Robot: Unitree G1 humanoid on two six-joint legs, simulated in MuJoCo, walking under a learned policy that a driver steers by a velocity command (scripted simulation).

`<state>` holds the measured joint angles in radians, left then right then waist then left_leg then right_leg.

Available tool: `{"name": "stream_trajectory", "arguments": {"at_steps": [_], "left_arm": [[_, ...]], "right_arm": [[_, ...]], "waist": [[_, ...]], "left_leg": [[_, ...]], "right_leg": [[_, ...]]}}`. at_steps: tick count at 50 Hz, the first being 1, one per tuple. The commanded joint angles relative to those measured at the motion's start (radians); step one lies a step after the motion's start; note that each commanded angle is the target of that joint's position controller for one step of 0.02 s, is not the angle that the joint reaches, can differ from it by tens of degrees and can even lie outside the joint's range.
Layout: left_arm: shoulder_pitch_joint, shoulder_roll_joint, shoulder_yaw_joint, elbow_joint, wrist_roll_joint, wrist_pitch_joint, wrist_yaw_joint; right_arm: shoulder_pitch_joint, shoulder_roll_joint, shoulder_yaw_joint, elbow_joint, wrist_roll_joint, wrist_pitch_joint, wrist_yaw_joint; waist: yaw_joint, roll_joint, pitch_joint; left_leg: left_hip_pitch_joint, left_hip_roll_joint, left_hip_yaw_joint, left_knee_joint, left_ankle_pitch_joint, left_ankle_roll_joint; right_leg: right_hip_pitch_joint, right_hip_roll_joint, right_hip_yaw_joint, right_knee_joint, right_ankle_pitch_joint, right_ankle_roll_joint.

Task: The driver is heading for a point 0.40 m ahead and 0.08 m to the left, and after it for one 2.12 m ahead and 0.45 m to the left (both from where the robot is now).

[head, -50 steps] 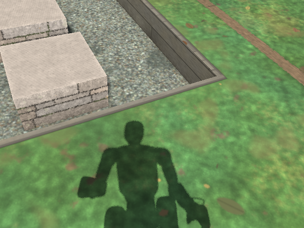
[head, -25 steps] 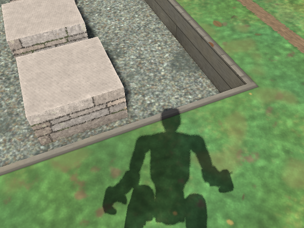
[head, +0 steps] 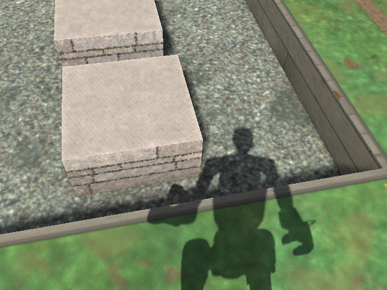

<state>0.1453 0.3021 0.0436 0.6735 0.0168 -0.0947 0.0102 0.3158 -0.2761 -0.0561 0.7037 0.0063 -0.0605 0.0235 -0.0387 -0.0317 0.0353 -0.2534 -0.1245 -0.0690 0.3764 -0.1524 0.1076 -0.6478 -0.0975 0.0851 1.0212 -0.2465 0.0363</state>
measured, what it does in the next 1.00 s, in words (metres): walks ahead, turning left: right foot, then left foot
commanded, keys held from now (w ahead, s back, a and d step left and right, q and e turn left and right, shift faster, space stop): w+q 0.34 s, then q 0.32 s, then no key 0.34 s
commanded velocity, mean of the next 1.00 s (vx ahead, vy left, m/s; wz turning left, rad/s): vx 0.28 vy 0.00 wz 0.49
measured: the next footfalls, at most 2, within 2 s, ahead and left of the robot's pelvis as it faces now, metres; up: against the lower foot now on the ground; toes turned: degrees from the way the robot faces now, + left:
right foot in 0.24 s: +0.31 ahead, -0.14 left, +0.00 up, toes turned +13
left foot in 0.68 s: +0.40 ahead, +0.16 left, +0.00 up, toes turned +26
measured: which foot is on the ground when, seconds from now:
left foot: down 0.00-0.26, up 0.28-0.66, down 0.68-1.00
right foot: up 0.00-0.22, down 0.24-0.70, up 0.72-1.00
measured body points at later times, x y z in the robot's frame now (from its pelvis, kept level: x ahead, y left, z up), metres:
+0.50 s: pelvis +0.25 -0.04 +0.00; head +0.28 -0.03 +0.45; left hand +0.24 +0.25 -0.12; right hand +0.48 -0.25 -0.10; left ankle +0.27 +0.12 -0.67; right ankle +0.28 -0.15 -0.74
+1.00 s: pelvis +0.34 +0.03 -0.01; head +0.36 +0.05 +0.44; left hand +0.32 +0.33 -0.13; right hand +0.60 -0.11 -0.10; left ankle +0.37 +0.14 -0.74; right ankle +0.43 -0.11 -0.71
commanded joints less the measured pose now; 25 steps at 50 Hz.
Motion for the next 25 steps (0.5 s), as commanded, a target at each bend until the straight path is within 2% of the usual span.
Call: {"name": "stream_trajectory", "arguments": {"at_steps": [1, 4, 7, 10, 11, 12, 13, 14, 15, 16, 17, 18, 19, 20, 22, 24, 25], "left_arm": [[-0.012, 0.052, 0.014, -0.055, 0.002, 0.004, 0.006], [-0.117, 0.033, 0.005, -0.073, -0.007, -0.008, -0.006], [-0.167, 0.058, 0.014, -0.089, -0.017, -0.02, -0.02], [-0.131, 0.094, 0.035, -0.086, -0.024, -0.031, -0.025], [-0.062, 0.102, 0.046, -0.069, -0.025, -0.038, -0.022], [0.041, 0.137, 0.06, -0.057, -0.011, -0.043, -0.016], [0.185, 0.205, 0.078, -0.047, 0.0, -0.042, -0.01], [0.252, 0.233, 0.087, -0.002, -0.011, -0.023, -0.018], [0.211, 0.137, 0.066, -0.026, -0.03, -0.017, -0.018], [0.175, 0.098, 0.053, -0.031, -0.026, -0.008, -0.012], [0.135, 0.08, 0.043, -0.034, -0.018, 0.0, -0.011], [0.103, 0.061, 0.035, -0.026, -0.01, 0.004, -0.009], [0.081, 0.052, 0.031, -0.02, -0.002, 0.005, -0.008], [0.064, 0.047, 0.031, -0.013, -0.001, 0.001, -0.009], [0.051, 0.081, 0.043, 0.011, 0.0, -0.002, -0.009], [0.037, 0.116, 0.055, 0.028, -0.007, 0.01, -0.003], [0.025, 0.121, 0.056, 0.031, -0.013, 0.02, 0.002]], "right_arm": [[-0.031, -0.158, -0.043, -0.07, 0.009, -0.015, -0.022], [0.011, -0.165, -0.045, -0.056, 0.018, 0.0, -0.034], [0.053, -0.165, -0.046, -0.04, 0.024, 0.011, -0.035], [0.046, -0.156, -0.045, -0.045, 0.018, 0.027, -0.042], [0.025, -0.139, -0.04, -0.055, 0.02, 0.033, -0.045], [0.013, -0.096, -0.025, -0.069, 0.015, 0.03, -0.045], [0.068, -0.03, -0.004, -0.088, -0.001, 0.024, -0.045], [0.17, -0.04, 0.0, -0.113, 0.033, 0.018, -0.045], [0.131, -0.142, -0.024, -0.091, 0.039, 0.019, -0.046], [0.021, -0.168, -0.035, -0.108, 0.029, 0.028, -0.045], [-0.023, -0.153, -0.035, -0.117, 0.019, 0.033, -0.044], [-0.037, -0.139, -0.039, -0.128, 0.014, 0.039, -0.043], [-0.022, -0.121, -0.039, -0.128, 0.017, 0.047, -0.039], [-0.003, -0.103, -0.038, -0.126, 0.019, 0.055, -0.037], [-0.021, -0.073, -0.031, -0.142, 0.013, 0.067, -0.04], [-0.052, -0.054, -0.022, -0.156, 0.007, 0.076, -0.037], [-0.06, -0.048, -0.018, -0.156, 0.007, 0.078, -0.031]], "waist": [[0.026, 0.084, -0.051], [-0.021, 0.112, -0.052], [-0.037, 0.123, -0.052], [0.001, 0.16, -0.056], [0.044, 0.169, -0.079], [0.096, 0.147, -0.166], [0.118, -0.025, -0.305], [0.08, -0.348, -0.376], [0.104, -0.181, -0.25], [0.124, -0.088, -0.137], [0.108, -0.029, -0.066], [0.086, -0.039, -0.018], [0.058, -0.07, 0.0], [0.042, -0.091, -0.001], [0.03, -0.088, -0.014], [0.034, -0.072, -0.05], [0.036, -0.07, -0.07]], "left_leg": [[-0.027, 0.221, -0.199, -0.137, 0.236, 0.161], [-0.03, 0.195, -0.197, -0.097, 0.157, 0.124], [0.022, 0.221, -0.278, -0.033, 0.105, 0.117], [0.086, 0.238, -0.382, 0.056, 0.087, 0.101], [0.085, 0.215, -0.378, 0.109, 0.099, 0.08], [0.031, 0.173, -0.332, 0.262, 0.09, 0.043], [-0.154, 0.076, -0.211, 0.566, -0.159, -0.014], [-0.464, 0.017, -0.117, 0.821, -0.472, -0.058], [-0.568, 0.097, -0.127, 0.934, -0.409, -0.077], [-0.59, 0.126, -0.091, 0.966, -0.316, -0.088], [-0.566, 0.153, -0.073, 0.947, -0.251, -0.095], [-0.54, 0.174, -0.082, 0.908, -0.209, -0.099], [-0.48, 0.192, -0.07, 0.878, -0.198, -0.104], [-0.435, 0.188, -0.044, 0.849, -0.209, -0.116], [-0.42, 0.183, -0.006, 0.764, -0.197, -0.139], [-0.403, 0.194, 0.015, 0.656, -0.109, -0.146], [-0.371, 0.195, 0.029, 0.593, -0.043, -0.145]], "right_leg": [[0.037, 0.018, -0.022, -0.171, 0.18, 0.027], [0.111, 0.072, -0.032, -0.372, 0.324, 0.028], [0.149, 0.103, -0.016, -0.462, 0.305, 0.014], [0.229, 0.122, -0.012, -0.536, 0.181, -0.023], [0.322, 0.12, -0.028, -0.589, 0.204, -0.048], [0.514, 0.033, 0.035, -0.578, 0.21, -0.099], [0.806, -0.174, 0.251, -0.552, 0.211, -0.188], [0.987, -0.349, 0.695, -0.663, -0.107, -0.325], [0.901, -0.326, 0.68, -0.71, -0.309, -0.294], [0.786, -0.28, 0.523, -0.716, -0.281, -0.249], [0.672, -0.229, 0.404, -0.736, -0.169, -0.231], [0.592, -0.191, 0.311, -0.747, -0.026, -0.228], [0.521, -0.156, 0.213, -0.754, 0.135, -0.218], [0.484, -0.138, 0.132, -0.748, 0.332, -0.22], [0.468, -0.141, 0.028, -0.734, 0.606, -0.239], [0.494, -0.155, -0.033, -0.715, 0.691, -0.244], [0.497, -0.15, -0.068, -0.707, 0.687, -0.24]]}}
Velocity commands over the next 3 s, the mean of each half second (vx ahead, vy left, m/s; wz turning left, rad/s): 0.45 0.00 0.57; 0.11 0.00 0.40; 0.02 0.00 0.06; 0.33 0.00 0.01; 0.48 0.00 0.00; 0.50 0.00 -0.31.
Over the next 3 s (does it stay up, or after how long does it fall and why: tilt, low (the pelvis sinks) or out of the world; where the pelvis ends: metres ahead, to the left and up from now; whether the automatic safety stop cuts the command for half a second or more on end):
stays up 1.02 0.59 -0.31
